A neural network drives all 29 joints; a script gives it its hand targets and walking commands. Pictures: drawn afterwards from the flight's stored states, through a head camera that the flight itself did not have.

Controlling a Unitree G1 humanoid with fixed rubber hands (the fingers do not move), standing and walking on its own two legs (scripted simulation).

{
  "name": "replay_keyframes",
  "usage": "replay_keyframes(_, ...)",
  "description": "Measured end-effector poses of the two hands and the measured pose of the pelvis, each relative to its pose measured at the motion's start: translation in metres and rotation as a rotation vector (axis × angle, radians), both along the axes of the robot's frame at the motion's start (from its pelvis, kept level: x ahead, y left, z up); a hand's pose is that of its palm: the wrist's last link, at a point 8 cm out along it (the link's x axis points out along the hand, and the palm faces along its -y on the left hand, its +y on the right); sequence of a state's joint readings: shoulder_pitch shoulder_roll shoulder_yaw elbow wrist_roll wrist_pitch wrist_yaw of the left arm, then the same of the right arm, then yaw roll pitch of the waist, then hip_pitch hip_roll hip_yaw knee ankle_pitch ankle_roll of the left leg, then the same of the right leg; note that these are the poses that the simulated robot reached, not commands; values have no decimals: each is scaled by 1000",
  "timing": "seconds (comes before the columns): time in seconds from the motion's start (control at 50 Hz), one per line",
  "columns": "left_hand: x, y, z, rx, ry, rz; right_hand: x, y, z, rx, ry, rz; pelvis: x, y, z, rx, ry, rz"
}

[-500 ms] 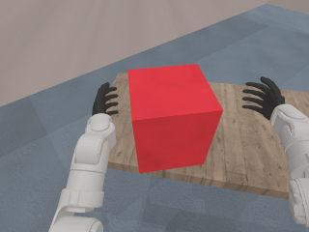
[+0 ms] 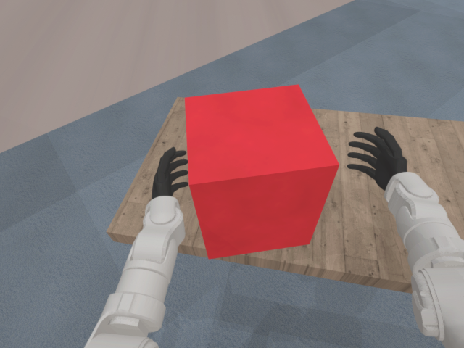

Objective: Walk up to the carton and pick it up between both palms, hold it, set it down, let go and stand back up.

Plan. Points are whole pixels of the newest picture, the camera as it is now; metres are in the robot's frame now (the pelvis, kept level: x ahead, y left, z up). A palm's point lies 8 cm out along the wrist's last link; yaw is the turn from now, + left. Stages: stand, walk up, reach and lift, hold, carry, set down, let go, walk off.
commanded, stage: reach and lift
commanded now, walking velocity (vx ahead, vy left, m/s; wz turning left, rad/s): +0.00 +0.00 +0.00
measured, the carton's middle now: (251, 176) +0.43 +0.06 +0.04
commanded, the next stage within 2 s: none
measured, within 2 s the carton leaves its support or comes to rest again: leaves its support in 1.92 s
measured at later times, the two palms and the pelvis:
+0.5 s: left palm (180, 189) +0.35 +0.17 +0.09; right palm (365, 170) +0.46 -0.14 +0.07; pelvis +0.01 +0.00 +0.00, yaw +0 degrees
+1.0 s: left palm (186, 187) +0.35 +0.16 +0.09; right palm (364, 172) +0.45 -0.14 +0.07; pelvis +0.01 +0.00 +0.00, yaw +0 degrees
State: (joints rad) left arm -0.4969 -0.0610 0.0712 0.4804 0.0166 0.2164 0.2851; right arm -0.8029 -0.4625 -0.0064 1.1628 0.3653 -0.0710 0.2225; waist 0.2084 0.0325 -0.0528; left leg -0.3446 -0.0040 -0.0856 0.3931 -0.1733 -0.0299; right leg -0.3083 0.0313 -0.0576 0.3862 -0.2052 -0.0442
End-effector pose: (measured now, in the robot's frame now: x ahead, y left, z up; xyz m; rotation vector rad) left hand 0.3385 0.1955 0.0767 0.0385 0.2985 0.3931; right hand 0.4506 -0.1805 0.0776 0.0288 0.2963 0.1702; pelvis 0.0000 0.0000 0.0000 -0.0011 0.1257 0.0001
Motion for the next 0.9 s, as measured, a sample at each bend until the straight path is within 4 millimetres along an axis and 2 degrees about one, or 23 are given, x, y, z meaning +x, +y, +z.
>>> replay_keyframes(0.16,0,-5,-8,-6,-10,2,10,6,-1,5,-30,-12,8,1,0,-3,19,0)
replay_keyframes(0.44,4,-26,3,-8,-57,-28,5,37,-10,43,-13,-10,8,2,0,-5,21,0)
replay_keyframes(0.62,12,-32,15,-2,-80,-31,6,32,-8,28,-17,-38,8,0,1,-7,25,-2)
replay_keyframes(0.9,9,-37,11,-12,-64,-28,4,31,-11,2,-10,-49,8,-5,1,-9,27,-5)
